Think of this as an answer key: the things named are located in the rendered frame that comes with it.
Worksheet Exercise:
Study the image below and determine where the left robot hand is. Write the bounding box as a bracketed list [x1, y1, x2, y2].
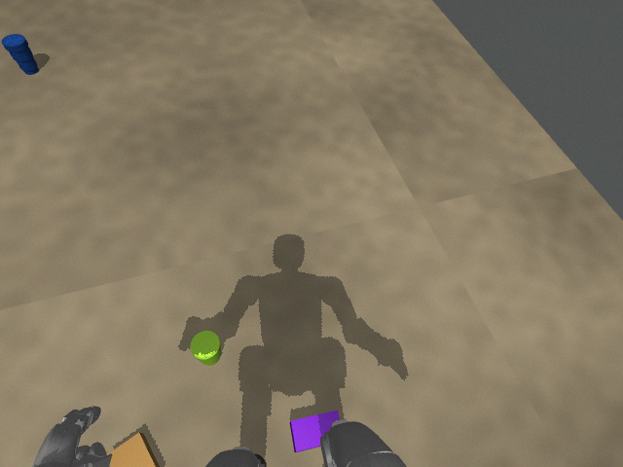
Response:
[32, 407, 112, 467]

